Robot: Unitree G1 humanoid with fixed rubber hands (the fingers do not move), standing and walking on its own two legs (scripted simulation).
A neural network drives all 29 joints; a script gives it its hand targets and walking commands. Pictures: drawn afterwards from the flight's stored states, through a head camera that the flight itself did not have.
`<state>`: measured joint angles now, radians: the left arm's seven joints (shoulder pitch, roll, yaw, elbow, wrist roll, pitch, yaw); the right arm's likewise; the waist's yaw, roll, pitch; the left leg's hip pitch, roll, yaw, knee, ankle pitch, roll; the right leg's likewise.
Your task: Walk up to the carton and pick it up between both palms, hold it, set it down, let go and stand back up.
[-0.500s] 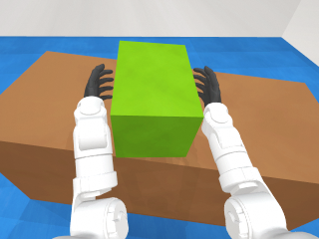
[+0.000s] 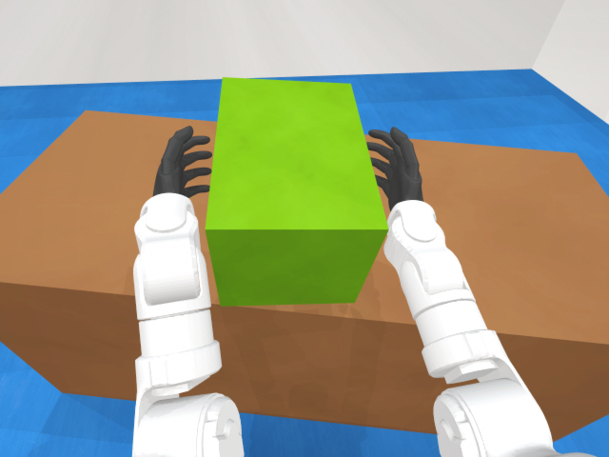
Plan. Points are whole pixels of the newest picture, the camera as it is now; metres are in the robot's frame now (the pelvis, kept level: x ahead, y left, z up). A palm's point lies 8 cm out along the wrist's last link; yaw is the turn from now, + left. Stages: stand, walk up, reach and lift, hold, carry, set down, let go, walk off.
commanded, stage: hold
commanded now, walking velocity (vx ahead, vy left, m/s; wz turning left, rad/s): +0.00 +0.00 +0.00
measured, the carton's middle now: (288, 190) +0.42 +0.01 +0.13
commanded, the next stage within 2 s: none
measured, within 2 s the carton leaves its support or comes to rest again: neither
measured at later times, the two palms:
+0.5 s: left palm (180, 191) +0.36 +0.14 +0.18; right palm (406, 193) +0.36 -0.13 +0.17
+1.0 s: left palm (175, 192) +0.36 +0.15 +0.18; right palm (401, 190) +0.36 -0.13 +0.17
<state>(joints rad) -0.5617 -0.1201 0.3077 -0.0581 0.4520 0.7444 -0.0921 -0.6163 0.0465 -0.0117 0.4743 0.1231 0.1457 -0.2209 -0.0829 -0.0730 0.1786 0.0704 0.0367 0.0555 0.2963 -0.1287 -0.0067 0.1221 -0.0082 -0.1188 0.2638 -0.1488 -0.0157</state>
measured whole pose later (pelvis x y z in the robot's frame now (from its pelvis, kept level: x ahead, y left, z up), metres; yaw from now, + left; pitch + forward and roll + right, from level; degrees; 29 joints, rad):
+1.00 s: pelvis +0.00 +0.00 +0.00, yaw +1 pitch -13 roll +0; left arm -0.58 -0.11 0.30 -0.02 0.46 0.72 -0.08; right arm -0.64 0.06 -0.05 0.53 0.09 0.10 -0.21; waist -0.09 -0.11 0.17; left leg 0.06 0.03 0.05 0.30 -0.13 -0.01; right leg 0.12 -0.01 -0.13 0.26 -0.15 -0.02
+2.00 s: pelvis -0.01 +0.00 +0.00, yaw +0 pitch -13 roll +0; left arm -0.64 -0.12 0.34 0.05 0.49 0.72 -0.09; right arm -0.68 0.07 -0.10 0.59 0.03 0.12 -0.19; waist -0.05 -0.09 0.18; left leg 0.05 0.03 0.07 0.28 -0.10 0.00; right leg 0.09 -0.01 -0.11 0.28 -0.14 -0.02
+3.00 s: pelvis +0.00 +0.00 +0.00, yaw +0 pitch -14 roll +0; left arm -0.58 -0.13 0.32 -0.01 0.50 0.75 -0.10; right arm -0.63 0.06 -0.04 0.54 0.08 0.14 -0.21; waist -0.09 -0.10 0.17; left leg 0.09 0.04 0.07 0.29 -0.13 0.00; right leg 0.14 -0.01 -0.12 0.26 -0.15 -0.02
